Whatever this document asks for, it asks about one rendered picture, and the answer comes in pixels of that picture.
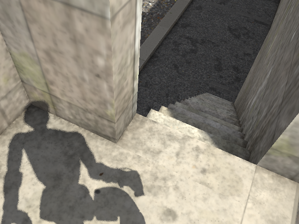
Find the stairs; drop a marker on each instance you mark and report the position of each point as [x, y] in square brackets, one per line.
[207, 118]

